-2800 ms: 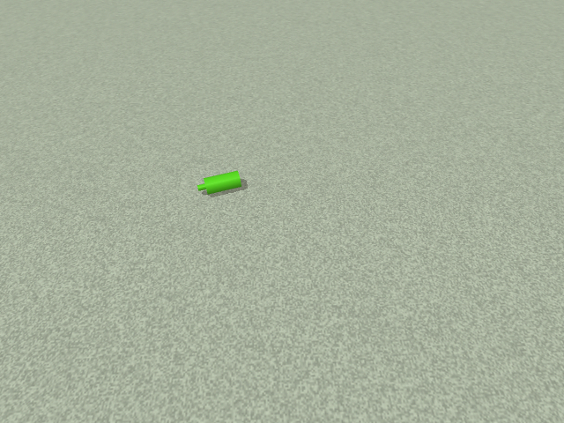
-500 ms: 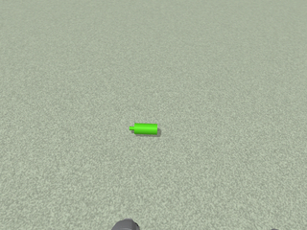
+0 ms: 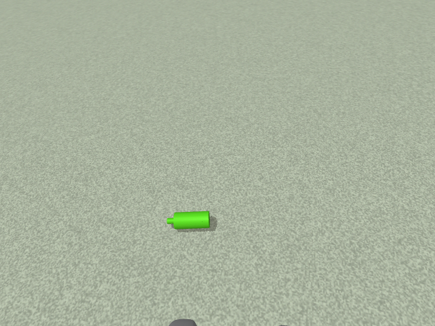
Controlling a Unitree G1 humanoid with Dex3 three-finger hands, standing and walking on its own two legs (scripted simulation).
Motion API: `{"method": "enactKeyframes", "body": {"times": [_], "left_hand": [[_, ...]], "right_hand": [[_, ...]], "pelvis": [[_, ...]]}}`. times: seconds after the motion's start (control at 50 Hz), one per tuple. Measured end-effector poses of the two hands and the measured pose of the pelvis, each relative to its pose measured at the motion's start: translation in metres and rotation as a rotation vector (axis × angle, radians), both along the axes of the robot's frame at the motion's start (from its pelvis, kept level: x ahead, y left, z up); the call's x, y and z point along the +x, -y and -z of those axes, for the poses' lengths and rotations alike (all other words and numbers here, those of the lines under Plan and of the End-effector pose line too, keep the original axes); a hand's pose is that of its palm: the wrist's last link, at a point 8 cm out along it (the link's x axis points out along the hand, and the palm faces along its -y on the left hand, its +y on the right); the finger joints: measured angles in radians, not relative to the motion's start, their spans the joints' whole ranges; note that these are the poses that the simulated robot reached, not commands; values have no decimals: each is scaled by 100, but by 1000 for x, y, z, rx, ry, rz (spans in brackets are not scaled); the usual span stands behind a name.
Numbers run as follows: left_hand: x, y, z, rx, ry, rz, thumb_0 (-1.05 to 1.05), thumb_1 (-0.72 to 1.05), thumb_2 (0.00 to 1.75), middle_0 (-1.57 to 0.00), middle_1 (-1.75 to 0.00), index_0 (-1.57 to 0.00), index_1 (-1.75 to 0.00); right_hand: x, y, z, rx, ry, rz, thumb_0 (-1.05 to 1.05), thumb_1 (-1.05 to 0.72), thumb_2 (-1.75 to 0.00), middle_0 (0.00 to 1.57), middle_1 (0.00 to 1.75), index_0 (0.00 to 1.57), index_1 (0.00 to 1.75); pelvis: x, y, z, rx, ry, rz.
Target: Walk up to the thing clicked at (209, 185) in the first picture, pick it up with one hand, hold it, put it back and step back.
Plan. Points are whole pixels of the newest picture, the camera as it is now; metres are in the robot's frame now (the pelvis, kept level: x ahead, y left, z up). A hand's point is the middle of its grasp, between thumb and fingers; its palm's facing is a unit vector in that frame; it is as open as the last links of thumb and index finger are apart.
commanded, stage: walk up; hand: left
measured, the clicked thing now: (188, 220) +0.70 +0.23 -0.71
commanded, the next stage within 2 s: none
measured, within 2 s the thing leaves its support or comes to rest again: neither
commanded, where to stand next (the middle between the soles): +0.33 -0.07 m, yaw +3 degrees
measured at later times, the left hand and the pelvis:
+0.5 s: hand (140, 290) +0.22 +0.21 -0.14, palm faces -0.04 -0.95 -0.32, open 7.4 cm; pelvis +0.16 -0.06 +0.01, yaw +1 degrees
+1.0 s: hand (158, 266) +0.27 +0.18 -0.13, palm faces +0.03 -0.89 -0.46, open 7.4 cm; pelvis +0.24 -0.11 +0.00, yaw +5 degrees
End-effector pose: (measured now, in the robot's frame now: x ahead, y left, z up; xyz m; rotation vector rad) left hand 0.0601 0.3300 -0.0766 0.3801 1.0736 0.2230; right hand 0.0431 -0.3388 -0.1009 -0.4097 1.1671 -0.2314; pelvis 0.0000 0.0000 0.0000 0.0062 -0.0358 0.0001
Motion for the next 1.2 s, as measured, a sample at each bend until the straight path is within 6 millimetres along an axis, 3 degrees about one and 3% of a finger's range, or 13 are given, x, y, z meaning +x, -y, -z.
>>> {"method": "enactKeyframes", "body": {"times": [0.14,0.22,0.3,0.4,0.5,0.56,0.64,0.74,0.84,1.02,1.2], "left_hand": [[14,29,0,-33,-72,-32,0,90,90,-20,-30,-21,-30],[26,36,14,-64,-106,-52,0,90,90,-20,-30,-21,-30],[52,41,36,-89,-134,-55,0,90,90,-20,-30,-21,-30],[102,58,36,-103,-123,-19,0,91,90,-20,-30,-21,-30],[153,74,24,-97,-71,12,0,91,90,-20,-30,-20,-30],[180,87,16,-69,-52,22,0,91,90,-20,-30,-20,-30],[206,103,14,5,-14,11,0,91,90,-20,-30,-21,-30],[213,126,2,27,-14,-20,0,91,90,-20,-30,-21,-30],[209,134,-4,45,-48,-44,0,90,90,-20,-30,-21,-30],[202,110,17,52,-97,-90,0,90,90,-21,-30,-21,-30],[212,100,34,5,-96,-119,0,90,90,-20,-30,-21,-30]], "right_hand": [[72,-1,-14,51,26,-78,1,-91,-90,21,29,20,30],[112,-4,-20,44,40,-110,1,-91,-90,21,30,20,30],[146,-2,-20,11,99,-115,1,-91,-90,21,30,20,30],[160,14,-35,-7,124,-65,0,-90,-90,21,30,20,30],[166,45,-39,-19,78,-50,0,-90,-90,21,30,21,30],[172,69,-31,-13,48,-36,0,-90,-90,21,30,21,30],[192,102,-4,-1,0,-18,1,-90,-90,21,30,20,30],[227,109,12,40,-41,-31,1,-91,-90,20,29,20,30],[259,102,15,77,-50,-70,1,-91,-90,20,29,20,30],[304,81,16,62,-29,-106,0,-91,-90,21,29,20,30],[327,55,6,60,24,-118,0,-91,-90,21,29,20,30]], "pelvis": [[46,20,-14,-10,-19,-11],[75,25,-11,-14,-18,-22],[103,26,0,8,-5,-29],[132,39,-7,13,9,-27],[158,60,-12,15,11,-22],[175,77,-10,16,8,-24],[200,106,5,2,8,-37],[216,121,0,2,7,-51],[229,126,-5,-3,-4,-62],[239,110,5,-4,-18,-90],[244,95,5,-26,-3,-100]]}}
